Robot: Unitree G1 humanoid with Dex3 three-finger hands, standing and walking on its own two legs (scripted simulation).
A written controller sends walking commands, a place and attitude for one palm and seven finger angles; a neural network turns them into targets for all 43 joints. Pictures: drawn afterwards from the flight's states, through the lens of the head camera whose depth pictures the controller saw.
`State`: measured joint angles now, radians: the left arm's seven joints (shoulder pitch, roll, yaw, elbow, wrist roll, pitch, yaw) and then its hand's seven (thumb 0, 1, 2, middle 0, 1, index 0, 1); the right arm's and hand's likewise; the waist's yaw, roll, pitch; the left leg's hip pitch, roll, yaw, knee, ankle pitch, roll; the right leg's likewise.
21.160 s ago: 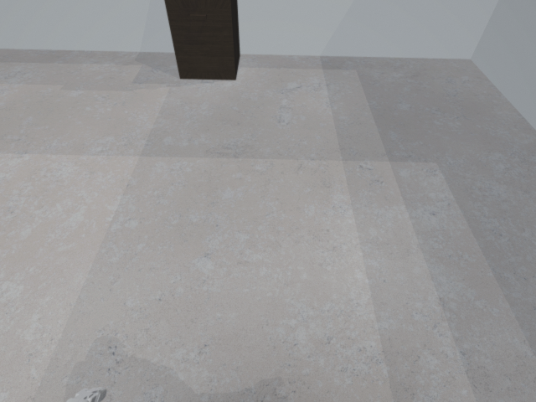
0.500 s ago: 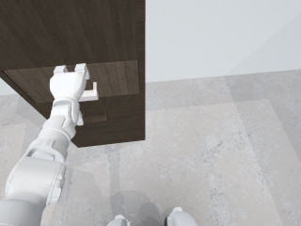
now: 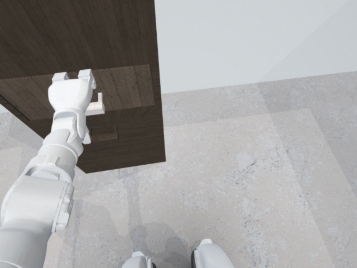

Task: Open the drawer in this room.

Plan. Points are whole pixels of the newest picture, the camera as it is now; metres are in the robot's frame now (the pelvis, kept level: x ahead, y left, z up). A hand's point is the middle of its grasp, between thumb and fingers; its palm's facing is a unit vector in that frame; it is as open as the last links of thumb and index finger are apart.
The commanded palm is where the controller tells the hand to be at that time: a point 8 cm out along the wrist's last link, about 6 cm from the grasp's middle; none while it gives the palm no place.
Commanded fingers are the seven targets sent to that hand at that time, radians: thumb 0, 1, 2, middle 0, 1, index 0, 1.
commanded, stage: re-aim the fingers above the handle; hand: left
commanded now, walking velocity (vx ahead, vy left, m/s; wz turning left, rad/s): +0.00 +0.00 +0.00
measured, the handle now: (83, 103) +0.56 +0.21 -0.06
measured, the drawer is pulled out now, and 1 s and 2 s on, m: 0.00 0.00 0.00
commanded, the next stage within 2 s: lower the fingers behind the handle in 1.38 s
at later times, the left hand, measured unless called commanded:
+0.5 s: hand (76, 108) +0.51 +0.20 -0.01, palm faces -0.06 -0.02 -1.00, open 13.8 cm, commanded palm +0.49 +0.20 +0.05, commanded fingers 0.00 -0.50 0.30 -0.30 -1.20 -0.30 -1.20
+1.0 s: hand (76, 108) +0.50 +0.20 +0.00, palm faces -0.06 -0.02 -1.00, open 13.8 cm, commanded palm +0.49 +0.20 +0.05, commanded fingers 0.00 -0.50 0.30 -0.30 -1.20 -0.30 -1.20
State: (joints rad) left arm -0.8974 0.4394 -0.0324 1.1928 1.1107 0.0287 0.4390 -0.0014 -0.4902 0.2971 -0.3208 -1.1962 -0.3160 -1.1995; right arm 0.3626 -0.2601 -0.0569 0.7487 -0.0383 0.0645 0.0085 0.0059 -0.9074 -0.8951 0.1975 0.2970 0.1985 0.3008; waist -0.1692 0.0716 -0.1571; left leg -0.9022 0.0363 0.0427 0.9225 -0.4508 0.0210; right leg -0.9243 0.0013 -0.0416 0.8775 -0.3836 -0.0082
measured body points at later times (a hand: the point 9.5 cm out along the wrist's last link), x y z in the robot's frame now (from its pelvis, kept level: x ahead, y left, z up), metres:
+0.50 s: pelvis +0.00 +0.01 +0.00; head +0.13 +0.00 +0.43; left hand +0.50 +0.20 +0.05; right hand -0.02 -0.26 -0.13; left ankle -0.02 +0.11 -0.68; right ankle +0.01 -0.12 -0.68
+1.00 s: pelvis +0.01 +0.01 +0.00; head +0.13 +0.01 +0.43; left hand +0.50 +0.20 +0.05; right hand -0.02 -0.26 -0.13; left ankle -0.02 +0.11 -0.68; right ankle +0.01 -0.12 -0.68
